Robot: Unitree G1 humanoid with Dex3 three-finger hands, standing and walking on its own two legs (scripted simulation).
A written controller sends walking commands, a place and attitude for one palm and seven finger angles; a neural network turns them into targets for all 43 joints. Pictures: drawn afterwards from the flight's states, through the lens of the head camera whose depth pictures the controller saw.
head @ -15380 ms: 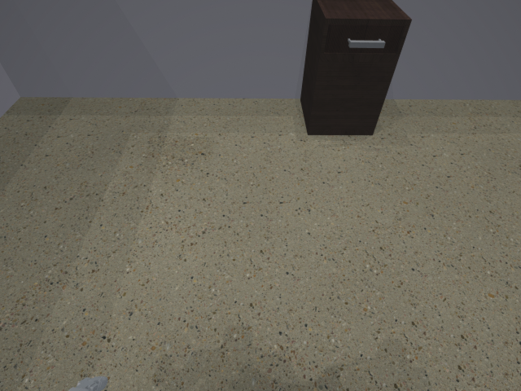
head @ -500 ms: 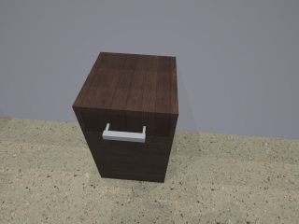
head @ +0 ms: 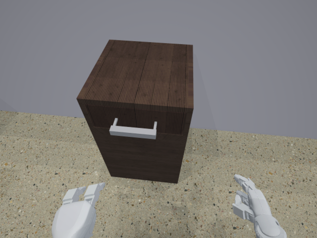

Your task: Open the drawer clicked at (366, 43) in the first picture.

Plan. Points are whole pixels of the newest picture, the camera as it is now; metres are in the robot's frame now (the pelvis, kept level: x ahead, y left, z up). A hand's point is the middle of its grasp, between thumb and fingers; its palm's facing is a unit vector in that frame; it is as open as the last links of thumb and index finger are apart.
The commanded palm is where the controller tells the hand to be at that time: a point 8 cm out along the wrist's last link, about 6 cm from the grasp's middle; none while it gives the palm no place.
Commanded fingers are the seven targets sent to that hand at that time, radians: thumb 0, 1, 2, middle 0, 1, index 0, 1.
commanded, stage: raise the hand with hooked fingers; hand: left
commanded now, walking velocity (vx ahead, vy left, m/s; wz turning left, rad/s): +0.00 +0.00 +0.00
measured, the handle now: (134, 127) +0.52 +0.17 -0.13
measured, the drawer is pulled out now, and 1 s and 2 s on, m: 0.00 0.00 0.00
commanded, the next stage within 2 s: move the hooked fingers above the handle in 1.46 s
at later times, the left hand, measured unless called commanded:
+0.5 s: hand (82, 179) +0.24 +0.23 +0.01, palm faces -0.10 -0.10 -0.99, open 11.7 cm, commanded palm +0.23 +0.24 +0.08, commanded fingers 0.00 -0.22 0.42 -0.28 -1.02 -0.28 -1.02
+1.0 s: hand (70, 135) +0.31 +0.26 +0.09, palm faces +0.04 -0.07 -1.00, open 13.8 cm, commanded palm +0.29 +0.26 +0.15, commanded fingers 0.00 -0.50 0.30 -0.30 -1.20 -0.30 -1.20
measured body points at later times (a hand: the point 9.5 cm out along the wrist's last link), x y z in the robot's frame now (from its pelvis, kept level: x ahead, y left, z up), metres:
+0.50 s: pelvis +0.03 -0.02 +0.01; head +0.08 -0.05 +0.45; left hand +0.24 +0.23 +0.07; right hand +0.20 -0.25 -0.11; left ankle -0.01 +0.11 -0.71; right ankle +0.02 -0.11 -0.71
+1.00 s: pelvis +0.02 +0.02 +0.02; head +0.04 -0.01 +0.47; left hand +0.30 +0.26 +0.14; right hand +0.24 -0.19 -0.07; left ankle -0.01 +0.11 -0.71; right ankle +0.02 -0.11 -0.71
